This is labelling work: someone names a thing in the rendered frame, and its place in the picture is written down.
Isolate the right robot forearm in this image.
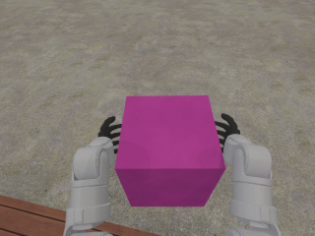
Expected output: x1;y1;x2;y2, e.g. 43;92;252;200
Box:
223;134;281;236

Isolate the right robot hand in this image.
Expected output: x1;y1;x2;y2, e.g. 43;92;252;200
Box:
215;113;240;153

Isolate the left robot hand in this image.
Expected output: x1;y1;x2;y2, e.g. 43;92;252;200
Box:
97;116;122;154

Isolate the left robot forearm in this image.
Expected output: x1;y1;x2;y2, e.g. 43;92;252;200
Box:
63;137;115;236

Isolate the carton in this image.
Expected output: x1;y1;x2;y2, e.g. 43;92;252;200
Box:
114;95;226;207

